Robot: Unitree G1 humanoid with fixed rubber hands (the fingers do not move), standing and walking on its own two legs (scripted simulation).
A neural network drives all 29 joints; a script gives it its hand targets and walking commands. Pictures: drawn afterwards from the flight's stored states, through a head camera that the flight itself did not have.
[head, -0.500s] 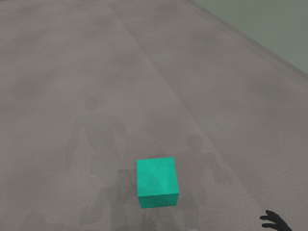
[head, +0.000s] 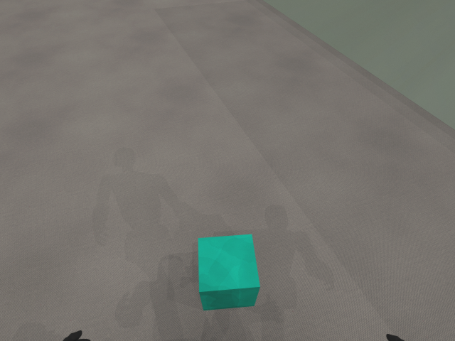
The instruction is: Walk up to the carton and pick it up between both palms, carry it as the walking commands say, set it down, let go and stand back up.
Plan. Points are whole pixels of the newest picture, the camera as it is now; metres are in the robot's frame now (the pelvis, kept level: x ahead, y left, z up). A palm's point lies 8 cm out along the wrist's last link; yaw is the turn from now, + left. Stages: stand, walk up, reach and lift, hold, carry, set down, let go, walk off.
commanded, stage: walk up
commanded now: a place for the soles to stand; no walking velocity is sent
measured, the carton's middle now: (227, 273) +0.46 +0.00 -0.63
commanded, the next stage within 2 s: reach and lift in 0.24 s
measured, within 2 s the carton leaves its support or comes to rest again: neither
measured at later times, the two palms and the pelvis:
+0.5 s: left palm out of the picture +0.14 +0.28 -0.10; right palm (400, 324) +0.17 -0.30 -0.08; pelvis +0.00 +0.00 +0.00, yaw +0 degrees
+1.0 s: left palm (112, 296) +0.25 +0.25 -0.14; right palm (348, 277) +0.27 -0.26 -0.13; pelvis -0.02 +0.00 -0.03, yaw +1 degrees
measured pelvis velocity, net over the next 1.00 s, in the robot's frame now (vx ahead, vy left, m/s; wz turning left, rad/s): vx -0.02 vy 0.00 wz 0.01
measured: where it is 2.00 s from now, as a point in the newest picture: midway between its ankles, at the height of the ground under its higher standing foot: outside the picture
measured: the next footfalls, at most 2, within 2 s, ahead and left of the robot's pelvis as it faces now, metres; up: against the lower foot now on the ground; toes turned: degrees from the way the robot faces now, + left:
none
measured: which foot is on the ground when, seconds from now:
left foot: down 0.00-1.00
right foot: down 0.00-1.00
